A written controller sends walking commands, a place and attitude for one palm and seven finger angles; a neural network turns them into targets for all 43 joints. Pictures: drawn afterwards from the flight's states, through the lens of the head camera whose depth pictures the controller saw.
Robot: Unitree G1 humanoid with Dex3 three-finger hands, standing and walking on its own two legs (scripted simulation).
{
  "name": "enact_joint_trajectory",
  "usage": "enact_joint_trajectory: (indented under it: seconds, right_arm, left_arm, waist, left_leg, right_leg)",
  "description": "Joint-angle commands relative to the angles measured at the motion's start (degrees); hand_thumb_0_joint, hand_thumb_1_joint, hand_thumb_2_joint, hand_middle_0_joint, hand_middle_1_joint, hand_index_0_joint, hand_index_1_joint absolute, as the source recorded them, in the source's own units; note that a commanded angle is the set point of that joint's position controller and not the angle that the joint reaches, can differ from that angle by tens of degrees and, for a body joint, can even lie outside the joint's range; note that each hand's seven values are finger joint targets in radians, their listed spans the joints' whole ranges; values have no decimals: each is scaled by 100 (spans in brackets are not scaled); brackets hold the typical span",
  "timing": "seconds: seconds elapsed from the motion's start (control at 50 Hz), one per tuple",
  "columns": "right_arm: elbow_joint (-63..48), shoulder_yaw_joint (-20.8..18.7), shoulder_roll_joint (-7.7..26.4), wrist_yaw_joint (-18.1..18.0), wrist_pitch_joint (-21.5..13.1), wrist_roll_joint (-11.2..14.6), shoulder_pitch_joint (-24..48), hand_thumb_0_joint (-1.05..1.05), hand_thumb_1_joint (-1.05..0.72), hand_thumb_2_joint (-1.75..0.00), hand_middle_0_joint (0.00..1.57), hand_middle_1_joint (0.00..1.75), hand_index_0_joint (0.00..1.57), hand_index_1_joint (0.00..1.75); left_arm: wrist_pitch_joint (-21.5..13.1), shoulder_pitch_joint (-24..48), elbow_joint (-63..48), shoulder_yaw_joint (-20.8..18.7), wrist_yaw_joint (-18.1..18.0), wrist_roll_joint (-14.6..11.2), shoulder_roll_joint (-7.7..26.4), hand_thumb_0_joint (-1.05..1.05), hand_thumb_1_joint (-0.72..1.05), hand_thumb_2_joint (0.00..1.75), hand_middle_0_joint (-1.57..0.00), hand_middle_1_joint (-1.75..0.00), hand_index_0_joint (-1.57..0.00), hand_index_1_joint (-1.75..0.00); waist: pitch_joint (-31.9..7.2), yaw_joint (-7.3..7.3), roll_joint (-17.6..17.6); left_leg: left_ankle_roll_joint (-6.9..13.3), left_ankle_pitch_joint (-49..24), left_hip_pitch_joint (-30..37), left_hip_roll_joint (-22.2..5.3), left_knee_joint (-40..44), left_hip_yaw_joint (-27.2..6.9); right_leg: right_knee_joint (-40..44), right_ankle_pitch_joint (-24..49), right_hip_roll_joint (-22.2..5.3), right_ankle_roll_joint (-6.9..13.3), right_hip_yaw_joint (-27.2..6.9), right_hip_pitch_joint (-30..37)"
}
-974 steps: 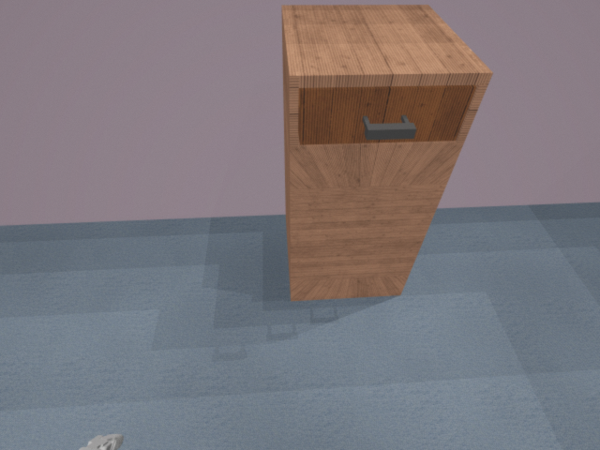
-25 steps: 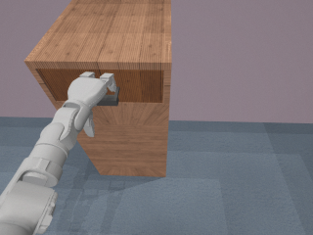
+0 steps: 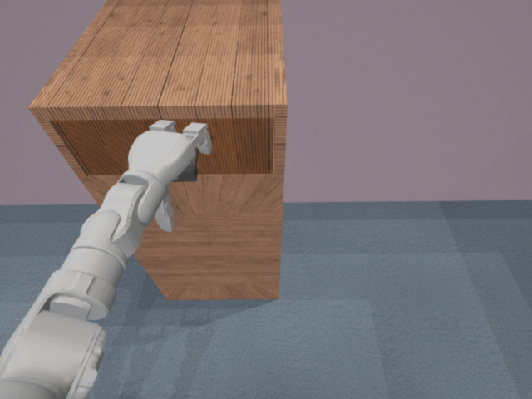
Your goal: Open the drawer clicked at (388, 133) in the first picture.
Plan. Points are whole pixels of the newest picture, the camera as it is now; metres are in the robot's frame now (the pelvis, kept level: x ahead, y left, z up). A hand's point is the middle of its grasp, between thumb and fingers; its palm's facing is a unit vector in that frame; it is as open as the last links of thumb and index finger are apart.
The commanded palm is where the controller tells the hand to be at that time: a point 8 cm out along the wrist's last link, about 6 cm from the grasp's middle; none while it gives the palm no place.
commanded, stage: move the hooked fingers above the handle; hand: left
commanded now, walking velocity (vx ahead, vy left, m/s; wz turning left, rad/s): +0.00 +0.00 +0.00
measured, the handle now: (168, 163) +0.51 +0.20 +0.04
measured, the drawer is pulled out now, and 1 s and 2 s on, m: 0.00 0.00 0.00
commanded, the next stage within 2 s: none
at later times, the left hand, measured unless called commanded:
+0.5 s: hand (191, 163) +0.44 +0.13 +0.11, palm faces +0.10 -0.10 -0.99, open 13.8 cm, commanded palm +0.43 +0.21 +0.16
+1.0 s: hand (175, 149) +0.47 +0.16 +0.12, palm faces +0.12 -0.10 -0.99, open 13.8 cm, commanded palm +0.44 +0.21 +0.16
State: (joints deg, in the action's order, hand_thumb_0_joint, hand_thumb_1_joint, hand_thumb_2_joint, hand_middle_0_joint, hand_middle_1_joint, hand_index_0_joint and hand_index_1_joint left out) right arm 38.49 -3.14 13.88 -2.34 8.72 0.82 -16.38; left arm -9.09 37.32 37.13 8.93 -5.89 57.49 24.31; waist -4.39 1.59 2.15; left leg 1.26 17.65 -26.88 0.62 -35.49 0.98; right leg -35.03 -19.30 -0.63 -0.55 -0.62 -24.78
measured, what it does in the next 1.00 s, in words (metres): stands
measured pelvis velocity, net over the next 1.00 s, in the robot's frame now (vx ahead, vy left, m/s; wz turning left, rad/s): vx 0.00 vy -0.01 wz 0.01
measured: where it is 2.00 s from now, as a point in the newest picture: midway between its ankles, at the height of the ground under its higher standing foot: outside the picture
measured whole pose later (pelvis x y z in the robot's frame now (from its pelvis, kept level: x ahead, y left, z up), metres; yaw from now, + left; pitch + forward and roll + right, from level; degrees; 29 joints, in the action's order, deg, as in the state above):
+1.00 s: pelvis +0.00 -0.01 +0.00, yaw +1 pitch +11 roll +0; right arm 39.3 -2.9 15.5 -2.9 7.0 1.2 -13.7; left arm -7.0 45.2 41.9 7.5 -10.0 56.6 25.3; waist -5.1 2.1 1.7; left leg 0.3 18.0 -30.1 0.3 -37.1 0.0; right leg -37.3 -20.2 -0.3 0.2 0.3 -28.1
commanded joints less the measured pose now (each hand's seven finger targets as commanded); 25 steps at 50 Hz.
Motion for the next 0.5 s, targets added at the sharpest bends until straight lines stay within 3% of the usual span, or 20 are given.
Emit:
enact_joint_trajectory:
  seconds: [0.0,0.06,0.1,0.12,0.16,0.2,0.22,0.28,0.3,0.32,0.36,0.38,0.4,0.42,0.48]
  right_arm:
    - [-407,-158,725,-15,-238,-26,31,0,-90,-90,20,30,20,30]
    - [-330,-155,770,46,-209,-6,124,0,-90,-90,20,30,20,30]
    - [-362,-185,888,65,-124,44,77,0,-90,-90,20,30,20,30]
    - [-447,-186,928,61,-87,87,78,0,-90,-90,20,30,20,30]
    - [-616,-229,993,7,-37,132,134,0,-90,-90,20,30,20,30]
    - [-788,-231,967,-77,-79,125,249,0,-90,-90,20,30,20,30]
    - [-758,-208,971,-131,-121,94,285,0,-90,-90,20,30,20,30]
    - [-681,-156,852,-248,-200,22,185,0,-90,-90,20,30,20,30]
    - [-674,-156,806,-259,-216,-4,131,0,-90,-90,20,30,20,30]
    - [-614,-184,743,-254,-230,0,67,0,-90,-90,20,30,20,30]
    - [-537,-193,695,-216,-245,-15,-33,0,-90,-90,20,30,20,30]
    - [-523,-169,654,-181,-260,-14,-26,0,-90,-90,20,30,20,30]
    - [-498,-136,691,-177,-247,-14,7,0,-90,-90,20,30,20,30]
    - [-565,-61,621,-170,-242,50,204,0,-90,-90,20,30,20,30]
    - [-492,17,667,-185,-219,86,443,0,-90,-90,20,30,20,30]
  left_arm:
    - [594,3140,-743,-1821,-1228,180,2476,0,-50,30,-30,-120,-30,-120]
    - [1388,2962,70,-1207,-1232,289,1915,0,-50,30,-30,-120,-30,-120]
    - [1861,2508,734,-859,-830,241,1583,0,-50,30,-30,-120,-30,-120]
    - [2019,2412,724,-396,-520,129,1146,0,-50,30,-30,-120,-30,-120]
    - [2065,2439,239,197,134,-124,603,0,-50,30,-30,-120,-30,-120]
    - [1713,2543,-582,757,743,-404,1,0,-50,30,-30,-120,-30,-120]
    - [1402,2752,-956,692,947,-513,121,0,-50,30,-30,-120,-30,-120]
    - [424,3174,-1627,123,1008,-499,865,0,-50,30,-30,-120,-30,-120]
    - [125,3460,-1928,-44,851,-465,1088,0,-50,30,-30,-120,-30,-120]
    - [-99,3600,-1952,-462,586,-359,1436,0,-50,30,-30,-120,-30,-120]
    - [-295,3568,-1810,-1176,-59,-182,1972,0,-50,30,-30,-120,-30,-120]
    - [-245,3472,-1634,-1546,-400,-133,2277,0,-50,30,-30,-120,-30,-120]
    - [-61,3238,-1309,-2079,-689,-100,2846,0,-50,30,-30,-120,-30,-120]
    - [161,3205,-1219,-1690,-891,-116,2484,0,-50,30,-30,-120,-30,-120]
    - [888,2915,-494,-1396,-1224,-8,2358,0,-50,30,-30,-120,-30,-120]
  waist:
    - [-2316,-309,311]
    - [-2374,-209,237]
    - [-2378,-93,-277]
    - [-2272,14,-387]
    - [-2151,230,-750]
    - [-1973,431,-899]
    - [-1767,489,-822]
    - [-1700,330,-311]
    - [-1796,274,-4]
    - [-1952,179,264]
    - [-2198,-27,336]
    - [-2183,-147,380]
    - [-2207,-303,206]
    - [-2099,-274,203]
    - [-2054,-305,-121]
  left_leg:
    - [-61,-2400,1144,97,305,-21]
    - [-59,-2298,1064,40,391,142]
    - [-10,-2316,1016,17,421,188]
    - [40,-2237,1061,-7,434,234]
    - [138,-2153,1247,0,427,208]
    - [219,-2135,1461,45,408,106]
    - [245,-2057,1487,82,378,57]
    - [230,-1906,1581,176,309,-79]
    - [202,-2022,1664,180,269,-100]
    - [152,-2123,1746,163,208,-144]
    - [65,-2444,1624,143,106,-159]
    - [22,-2440,1387,166,121,-134]
    - [-1,-2298,1056,195,175,-103]
    - [-16,-2089,889,213,239,-14]
    - [-40,-1881,645,167,322,243]
  right_leg:
    - [154,1776,344,367,269,637]
    - [206,1907,305,318,278,711]
    - [300,2057,294,279,269,873]
    - [377,2138,257,243,254,835]
    - [535,2289,230,175,212,858]
    - [630,2273,210,145,193,772]
    - [630,2240,201,130,168,624]
    - [522,2003,198,202,91,466]
    - [478,1978,197,247,78,437]
    - [388,1904,227,281,93,331]
    - [188,1954,276,322,170,334]
    - [136,1984,288,340,190,461]
    - [113,1933,285,342,188,742]
    - [148,1937,259,324,158,832]
    - [230,1981,246,279,130,994]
